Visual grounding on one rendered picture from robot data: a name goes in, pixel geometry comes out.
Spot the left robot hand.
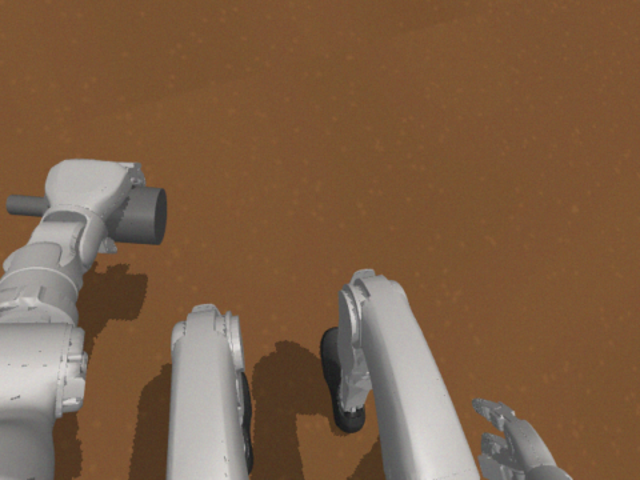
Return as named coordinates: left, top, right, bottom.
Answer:
left=45, top=159, right=146, bottom=254

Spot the bottle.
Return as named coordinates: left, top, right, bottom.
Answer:
left=6, top=185, right=167, bottom=245

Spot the left robot arm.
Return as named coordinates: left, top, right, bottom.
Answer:
left=0, top=204, right=105, bottom=480

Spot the right robot hand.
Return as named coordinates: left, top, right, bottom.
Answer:
left=472, top=398, right=557, bottom=480

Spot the right robot foot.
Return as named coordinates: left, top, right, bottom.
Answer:
left=321, top=327, right=365, bottom=433

